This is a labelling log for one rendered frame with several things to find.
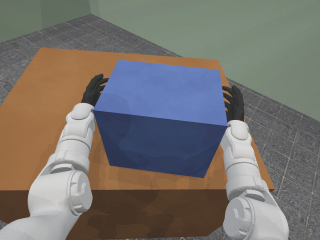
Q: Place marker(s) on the right robot forearm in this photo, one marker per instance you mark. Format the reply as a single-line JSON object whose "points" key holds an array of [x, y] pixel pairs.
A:
{"points": [[241, 167]]}

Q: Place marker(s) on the left robot forearm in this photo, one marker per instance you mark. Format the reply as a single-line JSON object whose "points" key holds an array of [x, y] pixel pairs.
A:
{"points": [[74, 145]]}

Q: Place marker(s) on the left robot upper arm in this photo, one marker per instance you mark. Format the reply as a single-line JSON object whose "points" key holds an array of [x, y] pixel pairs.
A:
{"points": [[56, 201]]}

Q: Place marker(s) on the pedestal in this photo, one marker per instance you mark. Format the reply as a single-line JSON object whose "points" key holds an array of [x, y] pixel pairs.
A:
{"points": [[126, 203]]}

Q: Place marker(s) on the right robot upper arm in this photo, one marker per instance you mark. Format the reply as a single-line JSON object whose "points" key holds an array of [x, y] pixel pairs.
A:
{"points": [[250, 219]]}

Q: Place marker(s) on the carton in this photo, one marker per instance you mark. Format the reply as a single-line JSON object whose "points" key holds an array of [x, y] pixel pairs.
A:
{"points": [[161, 118]]}

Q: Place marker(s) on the left robot hand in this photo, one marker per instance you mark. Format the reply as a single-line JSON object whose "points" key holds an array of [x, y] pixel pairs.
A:
{"points": [[92, 93]]}

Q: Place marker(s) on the right robot hand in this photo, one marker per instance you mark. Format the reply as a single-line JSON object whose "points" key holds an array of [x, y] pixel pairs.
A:
{"points": [[236, 107]]}

